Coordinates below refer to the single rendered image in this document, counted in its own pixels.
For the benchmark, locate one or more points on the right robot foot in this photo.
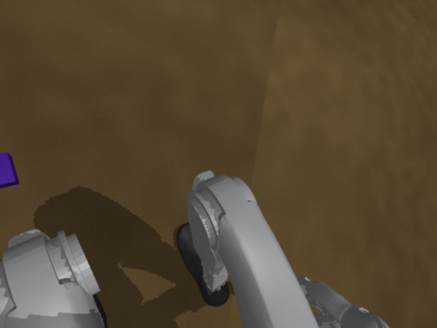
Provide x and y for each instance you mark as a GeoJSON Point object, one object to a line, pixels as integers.
{"type": "Point", "coordinates": [193, 264]}

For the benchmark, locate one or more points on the small box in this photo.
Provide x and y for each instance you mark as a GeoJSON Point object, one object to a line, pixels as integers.
{"type": "Point", "coordinates": [8, 175]}

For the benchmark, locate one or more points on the right robot arm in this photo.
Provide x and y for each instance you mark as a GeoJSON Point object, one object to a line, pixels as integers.
{"type": "Point", "coordinates": [358, 317]}

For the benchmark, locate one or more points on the left robot foot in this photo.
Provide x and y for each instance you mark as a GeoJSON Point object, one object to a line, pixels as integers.
{"type": "Point", "coordinates": [100, 308]}

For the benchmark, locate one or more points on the right robot hand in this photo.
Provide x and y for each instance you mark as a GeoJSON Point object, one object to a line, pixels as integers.
{"type": "Point", "coordinates": [323, 298]}

